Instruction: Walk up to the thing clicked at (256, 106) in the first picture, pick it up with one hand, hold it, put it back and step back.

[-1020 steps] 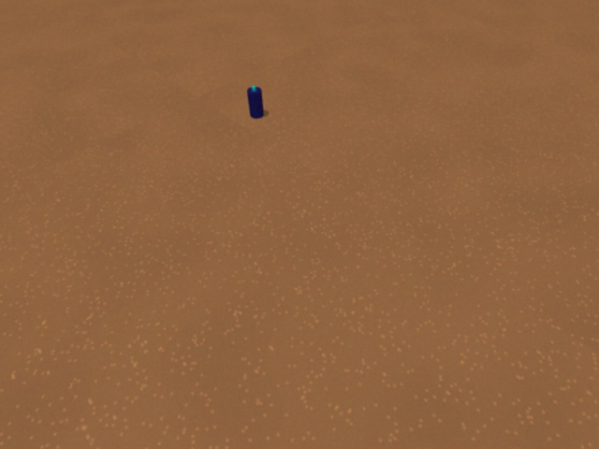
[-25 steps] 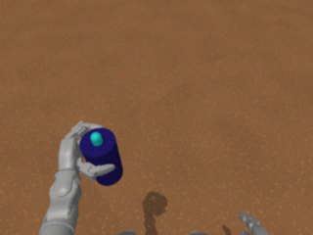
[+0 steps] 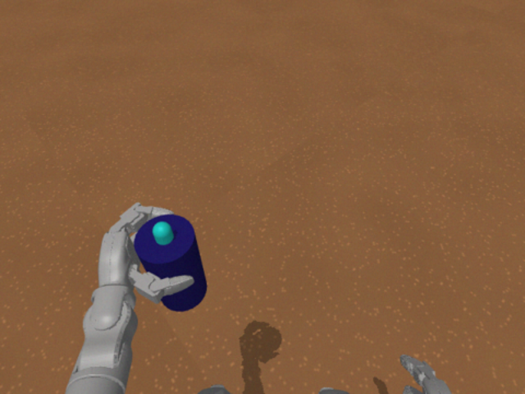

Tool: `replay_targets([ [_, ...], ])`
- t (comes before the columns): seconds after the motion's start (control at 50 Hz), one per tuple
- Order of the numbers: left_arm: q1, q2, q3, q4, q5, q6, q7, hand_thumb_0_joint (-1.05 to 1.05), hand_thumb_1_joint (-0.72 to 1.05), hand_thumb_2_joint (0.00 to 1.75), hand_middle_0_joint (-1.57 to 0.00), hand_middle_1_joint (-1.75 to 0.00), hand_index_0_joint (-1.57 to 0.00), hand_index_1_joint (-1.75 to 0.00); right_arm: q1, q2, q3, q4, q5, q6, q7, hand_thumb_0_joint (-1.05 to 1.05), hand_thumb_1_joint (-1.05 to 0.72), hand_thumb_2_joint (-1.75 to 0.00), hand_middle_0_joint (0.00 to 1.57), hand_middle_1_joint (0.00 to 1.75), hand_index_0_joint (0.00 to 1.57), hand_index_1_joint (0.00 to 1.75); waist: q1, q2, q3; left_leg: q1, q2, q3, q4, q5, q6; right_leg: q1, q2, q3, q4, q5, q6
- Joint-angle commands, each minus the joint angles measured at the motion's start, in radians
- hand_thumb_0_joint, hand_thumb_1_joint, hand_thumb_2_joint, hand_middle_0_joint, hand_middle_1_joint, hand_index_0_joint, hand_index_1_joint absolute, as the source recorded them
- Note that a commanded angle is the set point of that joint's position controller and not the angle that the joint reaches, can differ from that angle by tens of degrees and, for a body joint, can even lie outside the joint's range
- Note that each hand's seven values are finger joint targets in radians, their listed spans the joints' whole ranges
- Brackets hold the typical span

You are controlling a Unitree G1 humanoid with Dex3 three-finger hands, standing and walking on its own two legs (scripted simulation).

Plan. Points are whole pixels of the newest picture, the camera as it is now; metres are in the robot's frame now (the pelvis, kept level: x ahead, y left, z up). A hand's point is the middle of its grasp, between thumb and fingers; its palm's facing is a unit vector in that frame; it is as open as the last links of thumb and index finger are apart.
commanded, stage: hold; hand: left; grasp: from the side
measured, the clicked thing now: (173, 261) +0.32 +0.16 +0.01
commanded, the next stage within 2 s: crouch in 0.38 s
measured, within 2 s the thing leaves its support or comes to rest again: neither
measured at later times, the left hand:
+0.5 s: hand (162, 251) +0.32 +0.17 +0.03, palm faces +0.10 -0.99 -0.06, open 11.7 cm
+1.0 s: hand (178, 272) +0.35 +0.18 -0.11, palm faces +0.15 -0.99 -0.06, open 11.7 cm
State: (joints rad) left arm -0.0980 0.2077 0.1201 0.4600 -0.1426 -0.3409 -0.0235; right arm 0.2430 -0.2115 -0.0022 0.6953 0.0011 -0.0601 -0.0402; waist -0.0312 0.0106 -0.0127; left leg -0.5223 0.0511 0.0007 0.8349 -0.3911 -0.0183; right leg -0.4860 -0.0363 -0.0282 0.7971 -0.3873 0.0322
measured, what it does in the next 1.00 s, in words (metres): lowers itself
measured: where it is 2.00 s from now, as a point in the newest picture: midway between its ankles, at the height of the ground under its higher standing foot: outside the picture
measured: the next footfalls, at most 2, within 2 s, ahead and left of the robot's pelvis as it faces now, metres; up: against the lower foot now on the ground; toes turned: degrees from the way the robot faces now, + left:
none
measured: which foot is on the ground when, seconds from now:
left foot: down 0.00-1.00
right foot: down 0.00-1.00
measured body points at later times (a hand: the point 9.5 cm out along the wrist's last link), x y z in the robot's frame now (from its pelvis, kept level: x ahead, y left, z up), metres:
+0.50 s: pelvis +0.00 +0.00 +0.00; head +0.03 +0.01 +0.45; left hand +0.31 +0.22 +0.04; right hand +0.12 -0.24 -0.11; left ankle +0.02 +0.13 -0.70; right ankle +0.01 -0.14 -0.70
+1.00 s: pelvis -0.02 -0.01 -0.09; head +0.10 +0.02 +0.35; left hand +0.34 +0.23 -0.10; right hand +0.09 -0.27 -0.20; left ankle +0.02 +0.13 -0.70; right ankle +0.01 -0.14 -0.70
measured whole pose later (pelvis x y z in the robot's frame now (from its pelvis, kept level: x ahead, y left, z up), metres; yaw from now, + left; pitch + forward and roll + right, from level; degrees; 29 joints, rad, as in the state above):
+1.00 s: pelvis -0.02 -0.01 -0.09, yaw +0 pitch +21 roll -2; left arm -0.36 0.25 0.25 0.88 -0.11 -0.66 -0.03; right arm 0.20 -0.24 -0.03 0.70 -0.06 -0.06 0.03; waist -0.08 -0.01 -0.12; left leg -1.14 0.06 -0.04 1.30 -0.53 -0.03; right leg -1.10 -0.03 -0.04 1.27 -0.54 0.02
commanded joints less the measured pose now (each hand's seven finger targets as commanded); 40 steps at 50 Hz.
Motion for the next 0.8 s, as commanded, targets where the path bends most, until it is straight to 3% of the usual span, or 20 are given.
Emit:
replay_targets([
  [0.0,-0.407,0.121,0.062,-0.367,-0.043,-0.143,0.0,0.0,-0.12,1.16,-1.2,-1.39,-1.21,-1.4,-0.036,-0.142,-0.05,-0.13,0.0,-0.038,-0.006,0.0,-0.95,-0.91,0.2,0.3,0.2,0.3,-0.002,0.037,-0.32,0.167,-0.037,0.0,-0.135,0.195,0.012,0.092,0.042,-0.019,-0.11,0.23,-0.035],
  [0.02,-0.427,0.166,0.093,-0.437,-0.042,-0.149,0.007,0.0,-0.12,1.15,-1.19,-1.38,-1.21,-1.39,-0.03,-0.143,-0.052,-0.128,0.0,-0.039,-0.007,0.0,-0.95,-0.91,0.2,0.3,0.2,0.3,0.012,0.081,-0.368,0.19,-0.039,0.004,-0.128,0.223,0.008,0.108,0.04,-0.016,-0.105,0.253,-0.038],
  [0.06,-0.38,0.118,0.056,-0.37,-0.039,-0.14,0.004,0.0,-0.13,1.16,-1.19,-1.39,-1.21,-1.4,-0.024,-0.143,-0.05,-0.128,0.0,-0.04,-0.004,0.0,-0.95,-0.91,0.2,0.3,0.2,0.3,0.001,0.057,-0.337,0.184,-0.03,-0.007,-0.133,0.235,0.004,0.091,0.048,-0.028,-0.095,0.25,-0.042],
  [0.08,-0.411,0.156,0.094,-0.418,-0.041,-0.148,0.011,0.0,-0.1,1.16,-1.18,-1.38,-1.2,-1.39,-0.033,-0.141,-0.05,-0.131,0.001,-0.039,-0.003,0.0,-0.94,-0.91,0.2,0.3,0.2,0.3,0.015,0.082,-0.331,0.171,-0.035,-0.001,-0.133,0.222,0.004,0.092,0.044,-0.022,-0.098,0.244,-0.041],
  [0.12,-0.389,0.126,0.072,-0.39,-0.044,-0.143,0.01,0.0,-0.11,1.17,-1.18,-1.39,-1.2,-1.39,-0.024,-0.14,-0.047,-0.131,0.0,-0.039,-0.004,0.0,-0.94,-0.91,0.2,0.3,0.2,0.3,0.0,0.049,-0.34,0.185,-0.031,-0.005,-0.132,0.231,0.006,0.095,0.048,-0.026,-0.098,0.252,-0.038],
  [0.14,-0.429,0.158,0.097,-0.445,-0.048,-0.147,0.012,0.0,-0.1,1.17,-1.19,-1.39,-1.21,-1.39,-0.025,-0.138,-0.045,-0.133,0.001,-0.038,-0.007,0.0,-0.94,-0.91,0.2,0.3,0.2,0.3,0.003,0.068,-0.363,0.184,-0.035,0.0,-0.125,0.242,0.008,0.107,0.043,-0.019,-0.101,0.27,-0.036],
  [0.16,-0.426,0.143,0.081,-0.406,-0.043,-0.144,0.011,0.0,-0.11,1.17,-1.18,-1.39,-1.2,-1.39,-0.023,-0.14,-0.045,-0.125,0.0,-0.04,-0.007,0.0,-0.95,-0.91,0.2,0.3,0.2,0.3,-0.008,0.058,-0.331,0.18,-0.034,-0.001,-0.128,0.229,0.008,0.092,0.045,-0.019,-0.102,0.258,-0.036],
  [0.24,-0.434,0.151,0.083,-0.443,-0.04,-0.146,0.013,0.0,-0.1,1.17,-1.17,-1.38,-1.19,-1.38,-0.022,-0.133,-0.042,-0.125,-0.002,-0.037,-0.012,0.0,-0.94,-0.91,0.2,0.3,0.2,0.3,-0.002,0.065,-0.357,0.189,-0.036,0.003,-0.124,0.24,0.009,0.106,0.042,-0.016,-0.102,0.273,-0.034],
  [0.3,-0.346,0.094,0.055,-0.313,-0.043,-0.123,0.002,0.0,-0.11,1.16,-1.18,-1.39,-1.2,-1.39,-0.025,-0.138,-0.043,-0.124,-0.002,-0.041,-0.011,0.0,-0.94,-0.91,0.2,0.3,0.2,0.3,-0.013,0.015,-0.299,0.16,-0.035,0.002,-0.126,0.217,0.014,0.084,0.045,-0.018,-0.109,0.256,-0.032],
  [0.32,-0.432,0.143,0.076,-0.427,-0.046,-0.136,0.005,0.0,-0.11,1.16,-1.17,-1.38,-1.19,-1.38,-0.029,-0.138,-0.044,-0.127,0.0,-0.039,-0.01,0.0,-0.94,-0.91,0.2,0.3,0.2,0.3,0.0,0.067,-0.338,0.176,-0.036,0.004,-0.13,0.224,0.01,0.099,0.042,-0.016,-0.11,0.262,-0.036],
  [0.34,-0.437,0.128,0.053,-0.401,-0.038,-0.135,0.002,0.0,-0.11,1.16,-1.18,-1.38,-1.2,-1.39,-0.022,-0.138,-0.044,-0.122,-0.003,-0.039,-0.011,0.0,-0.94,-0.91,0.2,0.3,0.2,0.3,-0.011,0.07,-0.346,0.191,-0.036,0.003,-0.125,0.24,0.009,0.095,0.041,-0.017,-0.105,0.273,-0.035],
  [0.4,-0.391,0.114,0.057,-0.313,-0.039,-0.125,-0.002,0.0,-0.1,1.16,-1.18,-1.38,-1.2,-1.38,-0.022,-0.138,-0.042,-0.116,-0.004,-0.041,-0.009,0.0,-0.94,-0.91,0.2,0.3,0.2,0.3,-0.014,0.033,-0.287,0.162,-0.032,-0.003,-0.126,0.226,0.011,0.074,0.045,-0.022,-0.105,0.256,-0.034],
  [0.48,-0.456,0.148,0.075,-0.398,-0.04,-0.145,-0.001,0.0,0.0,1.16,-1.18,-1.32,-1.19,-1.32,-0.016,-0.144,-0.05,-0.124,-0.003,-0.039,-0.003,0.0,-0.89,-0.9,0.2,0.3,0.2,0.3,-0.003,0.068,-0.354,0.195,-0.031,-0.006,-0.13,0.226,0.005,0.083,0.045,-0.024,-0.097,0.249,-0.04],
  [0.52,-0.379,0.113,0.07,-0.296,-0.038,-0.135,0.001,0.0,0.07,1.19,-1.19,-1.34,-1.21,-1.34,-0.021,-0.14,-0.047,-0.12,-0.005,-0.039,0.002,0.0,-0.88,-0.9,0.2,0.3,0.2,0.3,-0.002,0.039,-0.304,0.155,-0.033,-0.003,-0.121,0.232,0.009,0.076,0.045,-0.022,-0.097,0.256,-0.037],
  [0.54,-0.404,0.131,0.094,-0.314,-0.04,-0.14,0.007,0.0,0.07,1.19,-1.19,-1.35,-1.21,-1.34,-0.03,-0.137,-0.047,-0.118,-0.002,-0.039,0.002,0.0,-0.88,-0.9,0.2,0.3,0.2,0.3,0.004,0.035,-0.29,0.141,-0.034,0.0,-0.125,0.211,0.01,0.073,0.043,-0.02,-0.101,0.243,-0.036],
  [0.64,-0.464,0.102,0.089,-0.231,-0.022,-0.186,0.034,0.0,0.02,1.19,-1.18,-1.34,-1.19,-1.34,-0.026,-0.135,-0.055,-0.105,-0.014,-0.033,0.015,0.0,-0.88,-0.9,0.2,0.3,0.2,0.3,-0.01,0.023,-0.269,0.079,-0.032,-0.006,-0.093,0.145,0.013,-0.018,0.042,-0.019,-0.061,0.184,-0.038],
  [0.66,-0.448,0.12,0.118,-0.192,-0.017,-0.203,0.037,0.0,0.01,1.19,-1.18,-1.34,-1.19,-1.34,-0.029,-0.137,-0.059,-0.098,-0.018,-0.032,0.016,0.0,-0.88,-0.9,0.2,0.3,0.2,0.3,-0.004,0.021,-0.272,0.065,-0.033,-0.004,-0.073,0.146,0.015,-0.03,0.038,-0.017,-0.049,0.184,-0.036],
  [0.68,-0.447,0.093,0.093,-0.136,-0.011,-0.213,0.037,0.0,0.02,1.2,-1.18,-1.35,-1.2,-1.35,-0.022,-0.141,-0.062,-0.097,-0.02,-0.029,0.02,0.0,-0.88,-0.9,0.2,0.3,0.2,0.3,-0.019,-0.005,-0.268,0.045,-0.031,-0.008,-0.055,0.145,0.017,-0.062,0.039,-0.016,-0.029,0.187,-0.036],
  [0.72,-0.497,0.116,0.117,-0.138,-0.009,-0.258,0.031,0.0,0.03,1.2,-1.17,-1.34,-1.19,-1.34,-0.008,-0.144,-0.068,-0.083,-0.029,-0.027,0.027,0.0,-0.88,-0.9,0.2,0.3,0.2,0.3,-0.019,0.018,-0.337,0.029,-0.03,-0.012,-0.002,0.187,0.015,-0.092,0.036,-0.013,0.021,0.219,-0.04],
  [0.78,-0.544,0.133,0.131,-0.041,-0.004,-0.315,0.008,0.0,0.0,1.19,-1.18,-1.35,-1.2,-1.35,-0.008,-0.151,-0.076,-0.072,-0.034,-0.026,0.035,0.0,-0.89,-0.91,0.2,0.3,0.2,0.3,-0.03,0.002,-0.328,-0.088,-0.032,-0.015,0.074,0.115,0.018,-0.2,0.038,-0.007,0.087,0.159,-0.043],
])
